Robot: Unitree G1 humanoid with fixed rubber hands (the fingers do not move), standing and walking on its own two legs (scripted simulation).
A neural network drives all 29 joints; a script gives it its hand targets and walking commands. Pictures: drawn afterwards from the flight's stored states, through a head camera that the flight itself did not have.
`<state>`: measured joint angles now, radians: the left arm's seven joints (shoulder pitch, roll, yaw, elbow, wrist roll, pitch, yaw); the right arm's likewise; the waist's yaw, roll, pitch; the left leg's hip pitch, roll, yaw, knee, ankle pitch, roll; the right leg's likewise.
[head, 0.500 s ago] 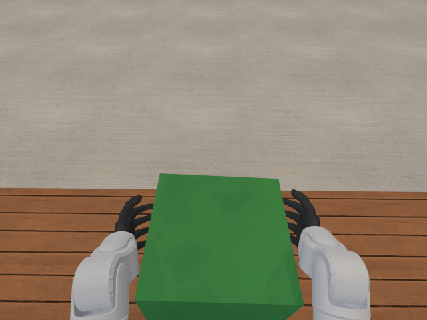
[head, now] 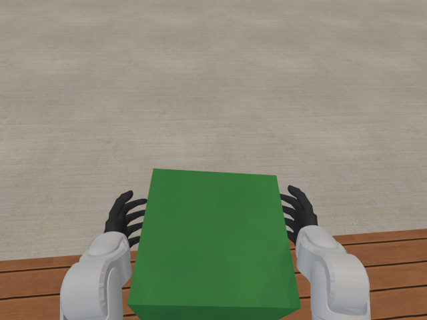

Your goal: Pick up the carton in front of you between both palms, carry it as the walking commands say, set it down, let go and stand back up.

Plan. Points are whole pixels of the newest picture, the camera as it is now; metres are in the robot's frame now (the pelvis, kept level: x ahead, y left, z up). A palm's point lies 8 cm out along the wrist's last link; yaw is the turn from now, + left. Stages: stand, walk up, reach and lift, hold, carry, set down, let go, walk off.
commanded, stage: carry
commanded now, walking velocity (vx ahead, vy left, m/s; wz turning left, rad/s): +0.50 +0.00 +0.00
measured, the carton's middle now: (209, 256) +0.24 +0.00 +0.01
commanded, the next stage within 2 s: none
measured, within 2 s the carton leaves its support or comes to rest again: neither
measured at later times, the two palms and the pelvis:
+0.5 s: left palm (157, 97) +0.64 +0.13 +0.08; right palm (267, 95) +0.66 -0.17 +0.08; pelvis +0.30 -0.04 -0.01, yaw +3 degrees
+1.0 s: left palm (166, 56) +0.78 +0.11 +0.13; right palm (268, 57) +0.79 -0.19 +0.13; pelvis +0.45 -0.04 +0.01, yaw +1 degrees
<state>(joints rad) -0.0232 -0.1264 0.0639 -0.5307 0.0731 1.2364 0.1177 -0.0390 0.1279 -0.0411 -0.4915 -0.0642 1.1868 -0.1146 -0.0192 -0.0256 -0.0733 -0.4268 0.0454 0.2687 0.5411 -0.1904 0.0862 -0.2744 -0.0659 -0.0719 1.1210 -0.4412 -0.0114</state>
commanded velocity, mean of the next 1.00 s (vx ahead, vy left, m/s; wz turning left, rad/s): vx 0.10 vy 0.00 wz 0.00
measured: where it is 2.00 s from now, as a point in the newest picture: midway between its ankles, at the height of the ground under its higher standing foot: (198, 214)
